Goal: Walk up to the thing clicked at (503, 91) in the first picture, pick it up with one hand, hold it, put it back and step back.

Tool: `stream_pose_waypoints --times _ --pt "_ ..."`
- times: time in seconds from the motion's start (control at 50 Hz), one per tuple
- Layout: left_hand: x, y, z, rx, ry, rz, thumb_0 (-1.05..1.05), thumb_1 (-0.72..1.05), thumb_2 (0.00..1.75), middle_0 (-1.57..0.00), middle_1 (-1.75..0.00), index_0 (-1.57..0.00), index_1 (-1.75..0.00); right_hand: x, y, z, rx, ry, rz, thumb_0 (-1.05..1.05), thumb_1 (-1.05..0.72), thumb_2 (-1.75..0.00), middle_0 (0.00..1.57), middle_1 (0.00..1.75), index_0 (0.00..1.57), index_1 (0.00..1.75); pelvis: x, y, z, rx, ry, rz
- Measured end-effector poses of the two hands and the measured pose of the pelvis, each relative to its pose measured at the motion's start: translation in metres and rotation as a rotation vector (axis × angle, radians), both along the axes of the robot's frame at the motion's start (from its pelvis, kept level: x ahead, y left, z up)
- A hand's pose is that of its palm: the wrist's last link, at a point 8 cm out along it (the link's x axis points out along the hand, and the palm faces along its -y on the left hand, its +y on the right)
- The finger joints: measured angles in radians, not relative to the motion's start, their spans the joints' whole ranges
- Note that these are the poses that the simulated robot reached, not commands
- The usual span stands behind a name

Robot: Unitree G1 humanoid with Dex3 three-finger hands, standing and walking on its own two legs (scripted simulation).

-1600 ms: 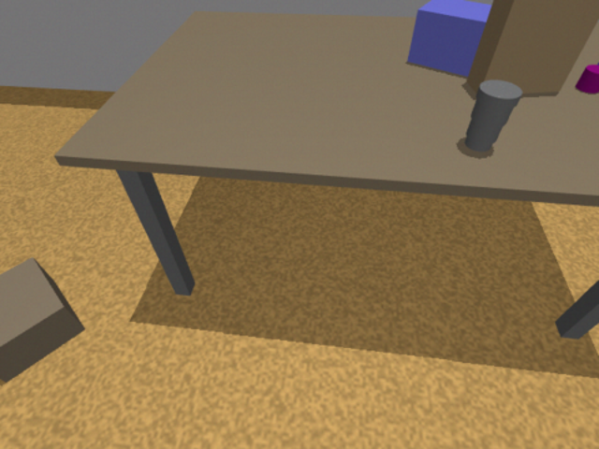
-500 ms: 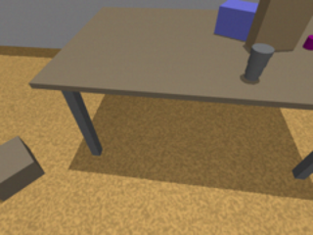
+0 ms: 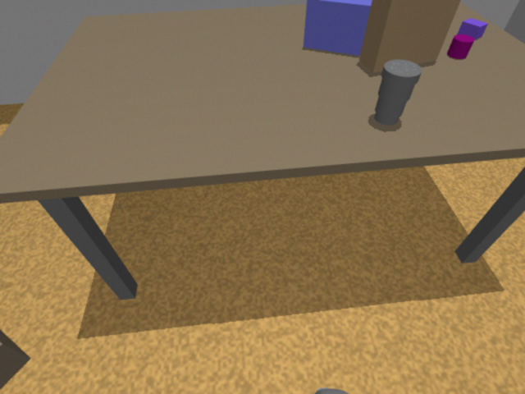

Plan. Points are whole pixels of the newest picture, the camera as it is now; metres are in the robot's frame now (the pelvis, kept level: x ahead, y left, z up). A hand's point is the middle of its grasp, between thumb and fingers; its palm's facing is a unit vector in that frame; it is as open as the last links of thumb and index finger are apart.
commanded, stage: walk up
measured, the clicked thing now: (393, 95) +0.79 -0.34 +0.03
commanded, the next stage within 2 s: none
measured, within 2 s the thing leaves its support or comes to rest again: neither
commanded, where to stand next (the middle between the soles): +0.24 +0.04 m, yaw -16 degrees
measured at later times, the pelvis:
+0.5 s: pelvis +0.15 +0.07 -0.03, yaw -10 degrees
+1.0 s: pelvis +0.17 +0.07 -0.03, yaw -18 degrees
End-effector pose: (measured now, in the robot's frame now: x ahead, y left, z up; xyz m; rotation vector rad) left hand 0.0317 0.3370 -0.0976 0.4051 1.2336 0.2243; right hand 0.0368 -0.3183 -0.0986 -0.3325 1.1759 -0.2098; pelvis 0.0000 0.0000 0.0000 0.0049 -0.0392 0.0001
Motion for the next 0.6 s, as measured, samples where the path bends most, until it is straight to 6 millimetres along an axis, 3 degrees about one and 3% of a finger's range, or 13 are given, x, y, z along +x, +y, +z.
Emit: stream_pose_waypoints --times 0.1,0.2,0.34,0.44,0.5,0.6 --pt "0.079 -0.003 0.013 0.023 -0.073 -0.105 0.01 0.91 0.90 -0.21 -0.30 -0.20 -0.30 0.001 0.006 -0.018 0.042 0.039 -0.055 0.00 -0.90 -0.89 0.20 0.30 0.21 0.30 0.034 0.004 -0.004 0.007 -0.001 -0.035" --pt "0.142 -0.009 0.015 0.051 -0.190 -0.147 0.01 0.91 0.90 -0.21 -0.30 -0.20 -0.30 0.027 0.011 -0.040 0.064 0.064 -0.079 0.01 -0.90 -0.90 0.20 0.30 0.21 0.30 0.067 0.004 -0.017 -0.016 -0.019 -0.066" --pt "0.179 0.002 0.019 0.039 -0.196 -0.169 0.00 0.91 0.90 -0.21 -0.30 -0.20 -0.30 0.092 0.028 -0.029 0.053 -0.013 -0.057 0.01 -0.90 -0.90 0.20 0.30 0.21 0.30 0.108 0.026 -0.012 -0.020 -0.020 -0.110" --pt "0.202 0.030 -0.003 0.024 -0.135 -0.194 0.00 0.90 0.90 -0.21 -0.30 -0.21 -0.30 0.130 0.043 -0.022 -0.005 -0.069 -0.084 0.00 -0.90 -0.90 0.20 0.30 0.21 0.30 0.136 0.054 -0.021 -0.014 -0.017 -0.150" --pt "0.223 0.047 -0.026 0.012 -0.107 -0.195 0.01 0.90 0.90 -0.21 -0.30 -0.20 -0.30 0.142 0.055 -0.023 -0.055 -0.096 -0.107 0.00 -0.90 -0.90 0.20 0.30 0.20 0.30 0.149 0.072 -0.035 -0.002 -0.018 -0.171" --pt "0.252 0.054 -0.043 -0.018 -0.063 -0.214 0.01 0.91 0.90 -0.21 -0.30 -0.20 -0.30 0.147 0.077 -0.015 -0.062 -0.087 -0.139 0.00 -0.90 -0.89 0.20 0.30 0.21 0.30 0.158 0.082 -0.032 -0.013 -0.010 -0.207"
